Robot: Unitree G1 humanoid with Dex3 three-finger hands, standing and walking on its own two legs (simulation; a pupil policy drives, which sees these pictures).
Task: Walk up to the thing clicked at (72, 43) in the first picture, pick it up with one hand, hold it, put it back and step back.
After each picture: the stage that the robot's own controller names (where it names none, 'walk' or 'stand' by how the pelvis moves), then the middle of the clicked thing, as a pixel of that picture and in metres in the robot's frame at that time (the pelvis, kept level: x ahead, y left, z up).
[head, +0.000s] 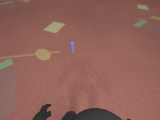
stand; (72, 47) +1.32 +0.38 -0.65
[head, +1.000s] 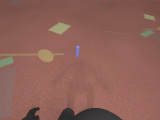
walk; (77, 51) +1.24 +0.20 -0.64
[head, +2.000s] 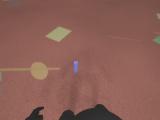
walk; (75, 67) +0.81 +0.19 -0.65
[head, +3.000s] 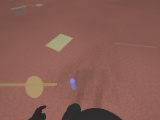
walk; (73, 84) +0.50 +0.25 -0.63
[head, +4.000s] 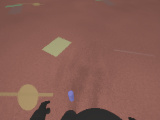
stand; (71, 96) +0.35 +0.19 -0.65
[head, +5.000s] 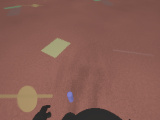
stand; (70, 97) +0.34 +0.21 -0.66
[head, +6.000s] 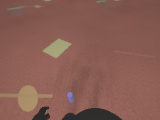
stand; (70, 97) +0.34 +0.21 -0.66
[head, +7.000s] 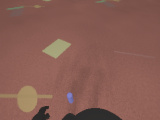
stand; (70, 98) +0.34 +0.21 -0.66
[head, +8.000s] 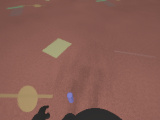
go down; (70, 98) +0.33 +0.21 -0.66
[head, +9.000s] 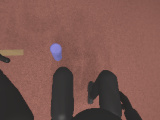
go down; (57, 53) +0.43 +0.23 -0.24
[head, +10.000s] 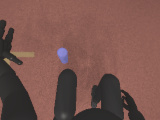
close in; (63, 56) +0.43 +0.22 -0.26
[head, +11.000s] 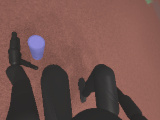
close in; (37, 50) +0.42 +0.26 -0.16
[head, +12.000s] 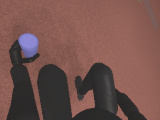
close; (30, 49) +0.41 +0.27 -0.16
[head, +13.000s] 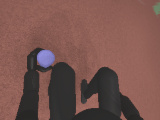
lift; (45, 60) +0.32 +0.25 -0.14
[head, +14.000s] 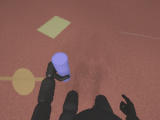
lift; (63, 69) +0.31 +0.18 +0.05
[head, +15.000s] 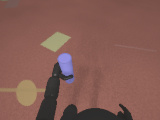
hold; (67, 70) +0.32 +0.15 +0.05
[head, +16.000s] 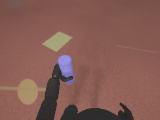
hold; (67, 71) +0.32 +0.16 +0.04
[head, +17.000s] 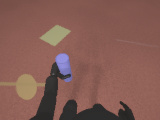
crouch; (65, 69) +0.33 +0.17 +0.01
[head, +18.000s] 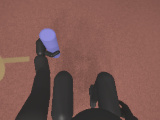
lower; (52, 46) +0.46 +0.22 -0.04
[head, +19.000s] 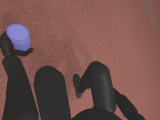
lower; (22, 43) +0.44 +0.28 -0.16
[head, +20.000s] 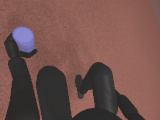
lower; (26, 45) +0.43 +0.28 -0.16
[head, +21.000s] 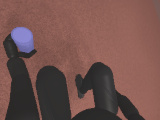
lower; (26, 45) +0.42 +0.28 -0.16
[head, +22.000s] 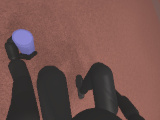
lower; (26, 47) +0.42 +0.28 -0.16
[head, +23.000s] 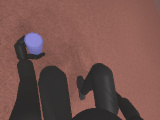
open; (35, 48) +0.42 +0.25 -0.16
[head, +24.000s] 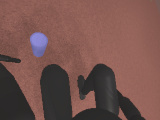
stand; (38, 47) +0.42 +0.25 -0.17
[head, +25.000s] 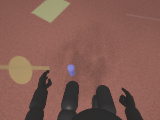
walk; (71, 70) +0.42 +0.18 -0.43
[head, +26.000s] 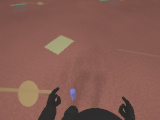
stand; (73, 94) +0.38 +0.16 -0.60
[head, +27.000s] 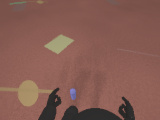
stand; (73, 94) +0.37 +0.16 -0.60
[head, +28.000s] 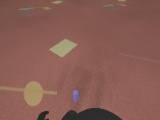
stand; (75, 96) +0.39 +0.14 -0.65
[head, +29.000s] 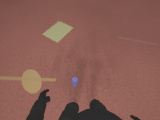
walk; (75, 82) +0.43 +0.13 -0.64
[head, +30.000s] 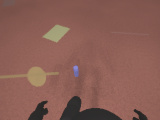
walk; (76, 71) +0.64 +0.21 -0.63
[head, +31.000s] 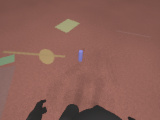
stand; (80, 56) +0.99 +0.18 -0.63
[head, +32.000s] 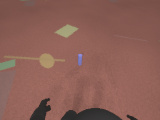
stand; (80, 59) +1.00 +0.18 -0.65
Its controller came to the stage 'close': yes
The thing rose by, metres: 0.69
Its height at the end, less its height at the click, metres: +0.00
